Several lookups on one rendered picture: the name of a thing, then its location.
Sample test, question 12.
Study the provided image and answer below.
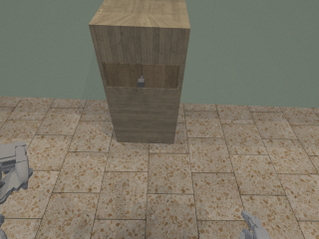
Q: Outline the drawer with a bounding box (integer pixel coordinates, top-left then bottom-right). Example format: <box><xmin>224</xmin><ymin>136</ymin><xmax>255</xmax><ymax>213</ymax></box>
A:
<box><xmin>103</xmin><ymin>62</ymin><xmax>180</xmax><ymax>89</ymax></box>

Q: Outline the left robot hand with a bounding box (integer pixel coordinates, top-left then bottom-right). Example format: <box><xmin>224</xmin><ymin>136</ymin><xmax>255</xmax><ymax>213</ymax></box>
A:
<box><xmin>0</xmin><ymin>140</ymin><xmax>33</xmax><ymax>205</ymax></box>

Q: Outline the right robot hand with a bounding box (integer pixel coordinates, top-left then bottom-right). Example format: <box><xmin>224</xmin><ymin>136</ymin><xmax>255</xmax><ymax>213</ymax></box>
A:
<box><xmin>239</xmin><ymin>210</ymin><xmax>271</xmax><ymax>239</ymax></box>

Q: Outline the handle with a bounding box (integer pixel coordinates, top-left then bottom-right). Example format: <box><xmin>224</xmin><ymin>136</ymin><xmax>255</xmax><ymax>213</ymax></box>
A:
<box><xmin>138</xmin><ymin>76</ymin><xmax>145</xmax><ymax>88</ymax></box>

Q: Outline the cabinet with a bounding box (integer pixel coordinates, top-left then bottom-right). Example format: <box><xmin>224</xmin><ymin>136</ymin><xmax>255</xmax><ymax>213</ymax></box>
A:
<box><xmin>89</xmin><ymin>0</ymin><xmax>190</xmax><ymax>144</ymax></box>

